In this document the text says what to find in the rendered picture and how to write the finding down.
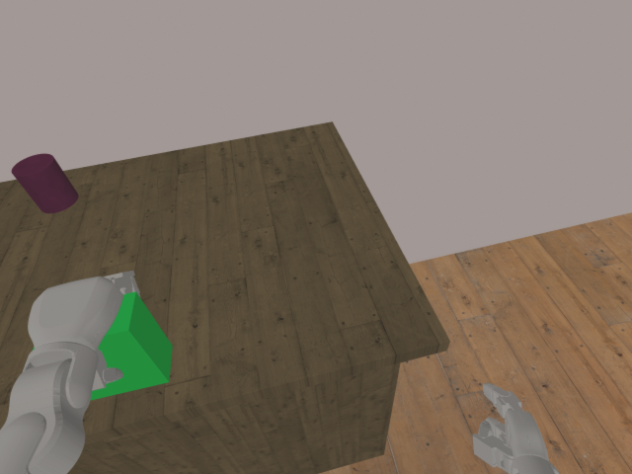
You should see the sponge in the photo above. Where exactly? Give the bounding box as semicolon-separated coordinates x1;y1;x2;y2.
33;292;173;401

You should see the right robot hand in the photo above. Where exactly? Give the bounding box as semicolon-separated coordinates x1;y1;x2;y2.
473;383;549;474

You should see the table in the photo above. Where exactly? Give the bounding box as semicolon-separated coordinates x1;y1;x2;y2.
0;121;450;474

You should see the robot left forearm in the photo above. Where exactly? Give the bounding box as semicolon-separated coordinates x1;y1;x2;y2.
0;342;99;474

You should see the left robot hand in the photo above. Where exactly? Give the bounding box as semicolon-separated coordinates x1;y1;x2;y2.
28;271;141;391

